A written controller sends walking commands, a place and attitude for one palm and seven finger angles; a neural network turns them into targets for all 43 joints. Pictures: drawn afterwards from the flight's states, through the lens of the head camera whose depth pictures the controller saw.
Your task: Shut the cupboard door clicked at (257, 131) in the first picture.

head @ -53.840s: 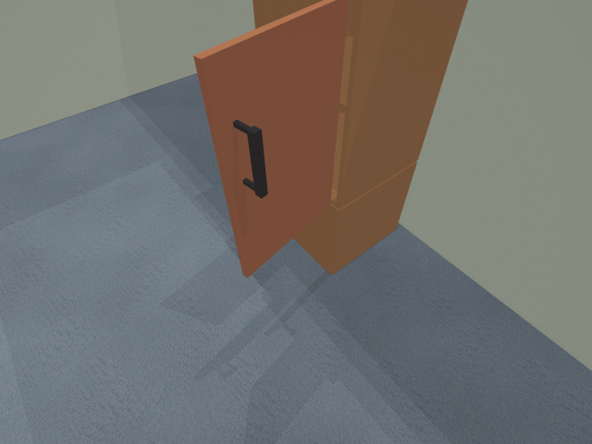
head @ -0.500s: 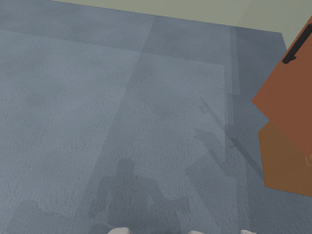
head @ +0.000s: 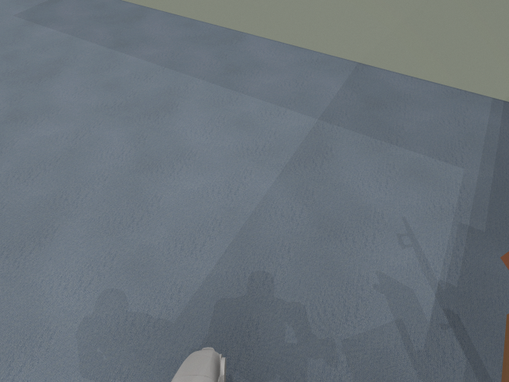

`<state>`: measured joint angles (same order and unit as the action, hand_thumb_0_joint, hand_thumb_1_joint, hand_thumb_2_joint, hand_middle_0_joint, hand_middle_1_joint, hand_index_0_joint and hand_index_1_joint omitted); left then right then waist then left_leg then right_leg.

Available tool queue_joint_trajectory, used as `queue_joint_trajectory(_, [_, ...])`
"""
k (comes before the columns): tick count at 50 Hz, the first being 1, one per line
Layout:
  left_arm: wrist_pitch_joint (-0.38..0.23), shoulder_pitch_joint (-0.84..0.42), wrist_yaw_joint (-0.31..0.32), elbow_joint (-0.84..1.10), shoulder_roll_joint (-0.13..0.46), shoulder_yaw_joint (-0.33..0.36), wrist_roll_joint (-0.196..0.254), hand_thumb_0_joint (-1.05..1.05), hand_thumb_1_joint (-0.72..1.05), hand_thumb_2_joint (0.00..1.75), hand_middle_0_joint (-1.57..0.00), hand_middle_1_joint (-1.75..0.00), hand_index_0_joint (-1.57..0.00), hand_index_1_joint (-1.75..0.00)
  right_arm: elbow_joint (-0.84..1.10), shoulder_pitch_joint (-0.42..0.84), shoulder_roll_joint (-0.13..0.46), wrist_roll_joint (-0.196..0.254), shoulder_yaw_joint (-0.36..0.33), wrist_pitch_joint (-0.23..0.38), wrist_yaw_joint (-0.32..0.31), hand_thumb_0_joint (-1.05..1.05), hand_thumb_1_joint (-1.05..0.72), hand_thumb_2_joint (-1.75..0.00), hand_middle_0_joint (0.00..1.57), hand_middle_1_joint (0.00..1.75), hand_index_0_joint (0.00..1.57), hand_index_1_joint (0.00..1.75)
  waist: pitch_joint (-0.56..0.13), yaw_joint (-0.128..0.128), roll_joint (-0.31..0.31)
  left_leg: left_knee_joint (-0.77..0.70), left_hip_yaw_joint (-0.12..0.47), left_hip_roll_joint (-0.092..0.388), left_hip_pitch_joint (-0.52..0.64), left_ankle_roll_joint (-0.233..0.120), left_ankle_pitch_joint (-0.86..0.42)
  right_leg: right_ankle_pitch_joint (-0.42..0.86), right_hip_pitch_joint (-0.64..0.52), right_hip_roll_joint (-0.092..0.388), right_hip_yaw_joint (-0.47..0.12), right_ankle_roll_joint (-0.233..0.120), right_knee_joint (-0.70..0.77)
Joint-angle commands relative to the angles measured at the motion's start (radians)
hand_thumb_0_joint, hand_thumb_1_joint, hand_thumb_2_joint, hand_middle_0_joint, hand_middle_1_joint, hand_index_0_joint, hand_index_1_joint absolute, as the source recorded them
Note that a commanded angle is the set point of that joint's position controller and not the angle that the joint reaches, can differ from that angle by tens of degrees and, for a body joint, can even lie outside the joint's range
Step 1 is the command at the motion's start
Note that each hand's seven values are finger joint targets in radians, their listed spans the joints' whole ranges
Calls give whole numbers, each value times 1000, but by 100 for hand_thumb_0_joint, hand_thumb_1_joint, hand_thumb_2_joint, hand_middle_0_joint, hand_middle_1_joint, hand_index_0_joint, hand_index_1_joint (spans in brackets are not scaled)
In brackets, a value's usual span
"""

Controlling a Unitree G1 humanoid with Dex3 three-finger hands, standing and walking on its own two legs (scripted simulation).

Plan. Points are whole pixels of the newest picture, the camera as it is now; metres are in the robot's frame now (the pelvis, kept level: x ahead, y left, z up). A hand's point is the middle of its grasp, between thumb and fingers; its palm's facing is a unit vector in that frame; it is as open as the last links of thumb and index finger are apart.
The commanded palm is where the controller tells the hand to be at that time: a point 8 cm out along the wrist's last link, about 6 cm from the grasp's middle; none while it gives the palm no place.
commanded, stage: walk to a spot facing it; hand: left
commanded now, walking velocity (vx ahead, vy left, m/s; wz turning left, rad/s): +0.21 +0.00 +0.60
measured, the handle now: out of the picture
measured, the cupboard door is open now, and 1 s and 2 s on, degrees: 38 38 38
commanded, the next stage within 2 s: turn to face it in 0.12 s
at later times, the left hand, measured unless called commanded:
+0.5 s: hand (133, 372) +0.16 +0.24 -0.17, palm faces +0.13 -0.96 -0.23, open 7.4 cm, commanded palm none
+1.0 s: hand (153, 304) +0.28 +0.24 -0.18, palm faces -0.15 -0.96 -0.22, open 7.4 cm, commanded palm none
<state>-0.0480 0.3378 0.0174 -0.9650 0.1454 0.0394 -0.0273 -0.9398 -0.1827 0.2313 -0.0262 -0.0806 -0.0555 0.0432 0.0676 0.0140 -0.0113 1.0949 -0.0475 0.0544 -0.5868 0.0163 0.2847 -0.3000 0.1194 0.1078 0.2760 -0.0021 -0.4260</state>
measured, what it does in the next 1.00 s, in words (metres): walks ahead: left foot, then right foot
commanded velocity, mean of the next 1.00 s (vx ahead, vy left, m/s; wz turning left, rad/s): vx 0.04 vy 0.00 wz -0.37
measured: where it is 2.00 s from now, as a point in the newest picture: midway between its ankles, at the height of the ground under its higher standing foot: outside the picture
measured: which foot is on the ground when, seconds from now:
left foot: up 0.00-0.16, down 0.18-0.60, up 0.62-0.98, down 1.00-1.00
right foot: down 0.00-0.16, up 0.18-0.56, down 0.58-1.00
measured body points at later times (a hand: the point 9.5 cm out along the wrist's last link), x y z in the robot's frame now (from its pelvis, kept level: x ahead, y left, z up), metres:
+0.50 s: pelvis +0.12 +0.04 -0.01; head +0.15 +0.04 +0.44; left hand +0.15 +0.29 -0.15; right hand +0.23 -0.19 -0.15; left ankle +0.13 +0.12 -0.74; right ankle +0.19 -0.10 -0.71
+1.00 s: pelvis +0.18 +0.05 -0.01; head +0.23 +0.06 +0.43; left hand +0.29 +0.29 -0.17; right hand +0.24 -0.22 -0.14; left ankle +0.22 +0.18 -0.75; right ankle +0.18 -0.08 -0.74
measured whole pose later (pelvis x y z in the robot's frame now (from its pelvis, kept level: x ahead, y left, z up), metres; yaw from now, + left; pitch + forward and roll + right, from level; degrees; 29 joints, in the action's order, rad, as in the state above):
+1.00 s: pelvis +0.18 +0.05 -0.01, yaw -13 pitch +2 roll -1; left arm 0.06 0.21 0.01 -0.92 0.21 0.08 -0.02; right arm -0.88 -0.14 0.21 0.00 -0.04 -0.03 -0.03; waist 0.07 -0.02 0.01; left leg 0.58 0.01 0.04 -0.32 0.05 0.31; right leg -0.25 0.34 -0.08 -0.13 0.00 -0.56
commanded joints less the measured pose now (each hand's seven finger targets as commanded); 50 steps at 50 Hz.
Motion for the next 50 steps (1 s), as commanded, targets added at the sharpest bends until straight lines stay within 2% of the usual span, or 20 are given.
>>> queue_joint_trajectory(1, [-16, 106, 13, 19, 178, 49, -4, 0, 90, 90, -20, -30, -20, -30, 119, 141, -16, 3, 25, 30, 11, 0, -90, -90, 20, 30, 20, 30, -1, -49, 160, -229, -66, 7, -64, -14, 13, 619, -158, 247, -58, -69, 90])
queue_joint_trajectory(4, [-14, 97, 10, 18, 213, 59, -5, 0, 90, 90, -20, -30, -20, -30, 134, 137, 0, 3, 25, 41, 13, 0, -90, -90, 20, 30, 20, 30, -16, -39, 177, -370, -116, -26, 79, -47, 44, 697, -131, 285, -34, -69, 18])
queue_joint_trajectory(7, [-6, 49, 1, 39, 238, 68, 6, 0, 90, 90, -20, -30, -20, -30, 86, -92, 83, -5, 0, 56, -2, 0, -90, -90, 20, 30, 20, 30, -147, 88, 93, -573, -118, -67, 509, -85, -72, 586, 49, 242, 39, -16, -342])
queue_joint_trajectory(8, [0, 56, -13, 70, 184, 65, 12, 0, 90, 90, -20, -30, -20, -30, 67, -203, 220, -16, -32, 64, -13, 0, -90, -90, 20, 30, 20, 30, -240, 128, -191, -631, 239, 182, 734, -180, -209, 41, 319, 106, 43, 49, -657])
queue_joint_trajectory(9, [7, -25, -16, 139, 164, 50, 13, 0, 90, 90, -20, -30, -20, -30, 51, -275, 309, -4, -48, 62, -28, 0, -90, -90, 20, 30, 20, 30, -271, 154, -256, -714, 540, 383, 811, -293, -403, -355, 548, 16, -105, 61, -862])
queue_joint_trajectory(10, [9, -59, -8, 170, 177, 59, 7, 0, 90, 90, -20, -30, -20, -30, 55, -256, 305, 0, -40, 59, -30, 0, -90, -90, 20, 30, 20, 30, -225, 129, -84, -739, 514, 417, 669, -298, -177, -324, 541, 41, -197, 42, -898])
queue_joint_trajectory(12, [31, -65, -3, 126, 127, 53, 0, 0, 90, 90, -20, -30, -20, -30, 102, -83, 206, -1, -12, 67, -51, 0, -90, -90, 20, 30, 20, 30, -106, 65, -171, -832, 398, 310, 403, -216, 80, -187, 528, 66, -252, 42, -861])
queue_joint_trajectory(14, [45, 18, -13, 56, 104, 44, -7, 0, 90, 90, -20, -30, -20, -30, 101, 3, 116, -3, 20, 81, -65, 0, -90, -90, 20, 30, 20, 30, -81, -3, -127, -843, 242, 227, 320, -170, -21, -69, 441, 57, -262, 44, -781])
queue_joint_trajectory(16, [60, 47, -7, 17, 78, 29, 0, 0, 90, 90, -20, -30, -20, -30, 72, -3, 90, 2, 32, 88, -73, 0, -90, -90, 20, 30, 20, 30, -108, -26, -71, -842, 168, 213, 332, -165, -141, -26, 379, 36, -273, 47, -681])
queue_joint_trajectory(24, [84, -47, -15, 31, 84, 32, -2, 0, 90, 90, -20, -30, -20, -30, 9, -5, 91, -2, 17, 55, -78, 0, -90, -90, 20, 30, 20, 30, -8, -27, -96, -790, 32, 264, 314, -178, -144, 2, 247, -46, -229, 35, -333])
queue_joint_trajectory(27, [83, -30, -21, 41, 96, 45, -3, 0, 90, 90, -20, -30, -20, -30, 14, 8, 112, 0, 8, 43, -78, 0, -90, -90, 20, 30, 20, 30, -7, -40, -97, -679, -15, 254, 320, -141, -168, 69, 175, -77, -198, 23, -219])
queue_joint_trajectory(29, [66, 28, -19, 40, 155, 60, -7, 0, 90, 90, -20, -30, -20, -30, 27, 13, 90, 8, 4, 41, -72, 0, -90, -90, 20, 30, 20, 30, -29, -67, 47, -470, -109, 152, 286, -55, -82, 336, 95, -3, -350, -23, -45])
queue_joint_trajectory(30, [52, 35, -13, 35, 235, 70, -15, 0, 90, 90, -20, -30, -20, -30, 46, -9, 37, 15, 7, 42, -69, 0, -90, -90, 20, 30, 20, 30, -61, -56, 247, -273, -171, 22, 149, 1, 179, 598, 9, 191, -597, -117, 35])
queue_joint_trajectory(31, [44, 77, -1, 27, 244, 71, 0, 0, 90, 90, -20, -30, -20, -30, 62, 13, 32, 15, 17, 27, -75, 0, -90, -90, 20, 30, 20, 30, -133, -81, 281, -89, -49, -29, 92, 18, 369, 708, -43, 252, -723, -210, 95])
queue_joint_trajectory(33, [51, -2, 17, 44, 220, 78, 3, 0, 90, 90, -20, -30, -20, -30, 60, 12, 61, 17, 12, 29, -79, 0, -90, -90, 20, 30, 20, 30, -163, -49, 227, 68, 63, -5, 1, 22, 269, 694, -117, 213, -691, -238, 58])
queue_joint_trajectory(36, [55, -54, 17, 69, 193, 76, 3, 0, 90, 90, -20, -30, -20, -30, 62, 32, 38, 12, 17, 27, -76, 0, -90, -90, 20, 30, 20, 30, -160, -39, 91, 31, 61, 7, 28, 38, 169, 627, -72, 140, -565, -204, 36])
queue_joint_trajectory(45, [72, -105, 0, 103, 246, 94, -5, 0, 90, 90, -20, -30, -20, -30, 111, 31, 42, 21, 14, 31, -78, 0, -90, -90, 20, 30, 20, 30, -124, -36, 154, -330, 43, -32, 175, 41, 146, 487, 41, 89, -630, -185, 28])
queue_joint_trajectory(48, [85, -174, -6, 129, 229, 90, 5, 0, 90, 90, -20, -30, -20, -30, 93, -74, 65, 23, 10, 45, -83, 0, -90, -90, 20, 30, 20, 30, -133, 23, 133, -640, 46, -30, 442, 29, -42, 301, 235, 6, -611, -96, -46])
queue_joint_trajectory(49, [90, -172, -12, 152, 184, 80, 14, 0, 90, 90, -20, -30, -20, -30, 92, -102, 139, 12, 2, 58, -88, 0, -90, -90, 20, 30, 20, 30, -141, 33, -53, -773, 195, 127, 549, -17, -30, 88, 371, -99, -523, -46, -157])
queue_joint_trajectory(50, [89, -159, -24, 175, 144, 70, 17, 0, 90, 90, -20, -30, -20, -30, 110, -105, 234, -1, -15, 57, -90, 0, -90, -90, 20, 30, 20, 30, -121, 29, -314, -855, 426, 374, 551, -129, -79, -277, 485, -199, -352, 11, -397])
